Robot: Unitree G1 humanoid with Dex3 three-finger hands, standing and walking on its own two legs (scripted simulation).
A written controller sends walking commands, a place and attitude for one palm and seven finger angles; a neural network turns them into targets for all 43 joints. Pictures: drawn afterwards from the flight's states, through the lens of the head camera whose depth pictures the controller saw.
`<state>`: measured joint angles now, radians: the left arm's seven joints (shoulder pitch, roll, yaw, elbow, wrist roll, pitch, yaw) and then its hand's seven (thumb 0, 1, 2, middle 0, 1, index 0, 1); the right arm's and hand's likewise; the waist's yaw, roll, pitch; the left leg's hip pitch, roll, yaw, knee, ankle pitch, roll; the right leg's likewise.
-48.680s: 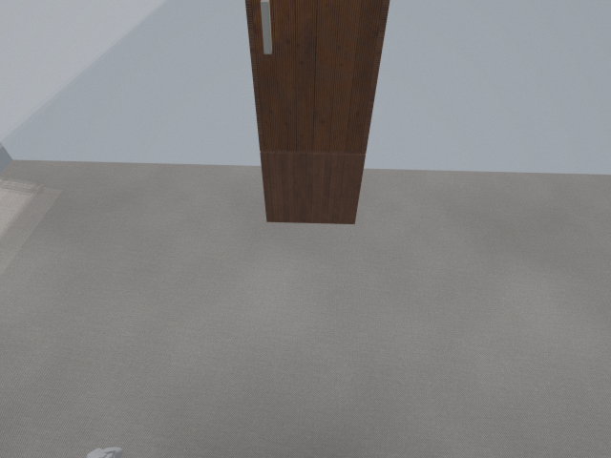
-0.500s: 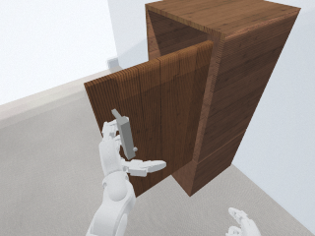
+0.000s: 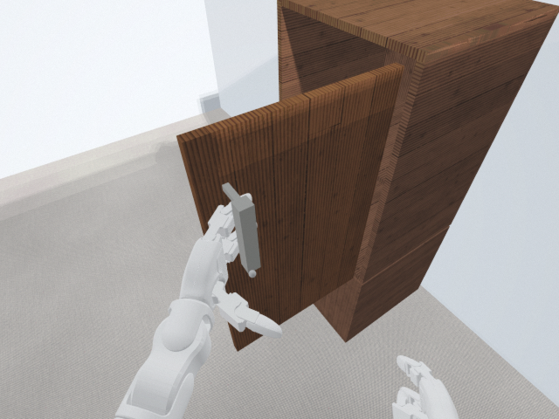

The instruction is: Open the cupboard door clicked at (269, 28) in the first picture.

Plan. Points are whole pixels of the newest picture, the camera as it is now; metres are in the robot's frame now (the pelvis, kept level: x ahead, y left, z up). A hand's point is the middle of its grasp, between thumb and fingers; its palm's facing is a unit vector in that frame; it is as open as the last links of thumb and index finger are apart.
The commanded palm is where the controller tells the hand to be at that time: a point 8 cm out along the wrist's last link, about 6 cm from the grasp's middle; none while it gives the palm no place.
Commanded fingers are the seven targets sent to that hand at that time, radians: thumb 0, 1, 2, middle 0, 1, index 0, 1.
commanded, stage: slide the hand sideways off the handle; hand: left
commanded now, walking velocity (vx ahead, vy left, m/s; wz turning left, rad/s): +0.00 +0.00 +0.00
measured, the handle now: (240, 228) +0.35 +0.09 +0.11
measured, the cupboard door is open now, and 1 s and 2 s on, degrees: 89 90 90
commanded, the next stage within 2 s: draw the hand back to the body in 0.98 s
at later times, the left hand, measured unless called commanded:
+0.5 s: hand (227, 294) +0.25 +0.09 +0.11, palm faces -0.03 -1.00 -0.01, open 16.2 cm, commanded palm +0.21 +0.15 +0.11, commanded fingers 0.00 -0.50 0.30 -0.15 -0.30 -0.15 -0.30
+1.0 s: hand (178, 326) +0.20 +0.14 +0.10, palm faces -0.01 -1.00 -0.04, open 16.3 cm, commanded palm +0.18 +0.19 +0.11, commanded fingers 0.00 -0.50 0.30 -0.15 -0.30 -0.15 -0.30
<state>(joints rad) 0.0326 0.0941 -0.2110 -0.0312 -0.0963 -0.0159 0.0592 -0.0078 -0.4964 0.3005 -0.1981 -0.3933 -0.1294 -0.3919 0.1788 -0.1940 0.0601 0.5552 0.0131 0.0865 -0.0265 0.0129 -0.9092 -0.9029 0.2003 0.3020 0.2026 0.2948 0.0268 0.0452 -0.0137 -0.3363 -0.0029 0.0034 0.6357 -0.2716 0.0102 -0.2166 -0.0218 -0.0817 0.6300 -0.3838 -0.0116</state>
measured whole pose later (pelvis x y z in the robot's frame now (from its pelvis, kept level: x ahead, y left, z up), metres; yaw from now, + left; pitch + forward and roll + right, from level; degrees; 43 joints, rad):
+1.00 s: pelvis +0.01 -0.02 -0.01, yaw +0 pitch +1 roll +0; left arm 0.50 0.22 0.11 -0.29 -0.28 -0.14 -0.21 -0.01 -0.50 0.30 -0.15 -0.30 -0.15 -0.30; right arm 0.25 -0.24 0.03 0.53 0.03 -0.13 -0.06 0.02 -0.91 -0.90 0.20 0.30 0.20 0.29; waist 0.03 0.05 -0.07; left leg -0.41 0.03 -0.01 0.70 -0.32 -0.02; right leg -0.29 0.01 -0.09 0.69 -0.43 -0.04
